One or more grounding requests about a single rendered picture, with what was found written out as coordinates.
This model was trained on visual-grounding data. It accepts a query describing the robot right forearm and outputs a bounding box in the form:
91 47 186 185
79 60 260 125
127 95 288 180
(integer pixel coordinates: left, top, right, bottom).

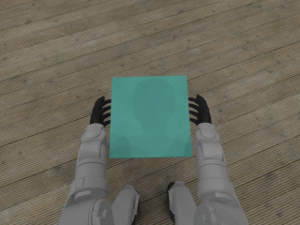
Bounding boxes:
193 123 249 225

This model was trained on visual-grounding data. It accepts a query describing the left robot hand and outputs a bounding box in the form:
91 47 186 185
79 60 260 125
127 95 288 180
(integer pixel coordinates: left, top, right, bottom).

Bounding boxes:
89 96 112 127

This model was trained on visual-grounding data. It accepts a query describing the left robot thigh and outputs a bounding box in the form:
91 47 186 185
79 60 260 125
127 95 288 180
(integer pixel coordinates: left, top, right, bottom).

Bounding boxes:
111 189 140 225

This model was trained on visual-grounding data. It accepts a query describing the robot right foot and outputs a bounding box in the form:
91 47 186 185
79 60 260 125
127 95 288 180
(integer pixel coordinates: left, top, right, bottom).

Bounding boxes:
167 182 175 223

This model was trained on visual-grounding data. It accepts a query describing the right robot hand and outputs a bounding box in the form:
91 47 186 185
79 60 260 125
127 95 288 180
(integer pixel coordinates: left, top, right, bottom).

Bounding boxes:
188 95 212 126

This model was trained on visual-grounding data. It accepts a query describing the robot left forearm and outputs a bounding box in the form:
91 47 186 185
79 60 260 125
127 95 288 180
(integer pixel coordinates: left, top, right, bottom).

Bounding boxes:
58 123 109 224

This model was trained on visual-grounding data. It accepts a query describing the carton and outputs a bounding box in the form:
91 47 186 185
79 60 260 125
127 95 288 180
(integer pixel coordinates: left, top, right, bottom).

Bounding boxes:
109 75 192 158

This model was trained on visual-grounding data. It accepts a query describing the right robot upper arm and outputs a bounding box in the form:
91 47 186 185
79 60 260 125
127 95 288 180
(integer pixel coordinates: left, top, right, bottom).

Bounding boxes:
193 201 248 225

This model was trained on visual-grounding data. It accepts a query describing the left robot upper arm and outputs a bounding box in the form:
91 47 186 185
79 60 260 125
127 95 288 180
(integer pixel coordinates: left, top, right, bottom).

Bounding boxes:
58 198 114 225

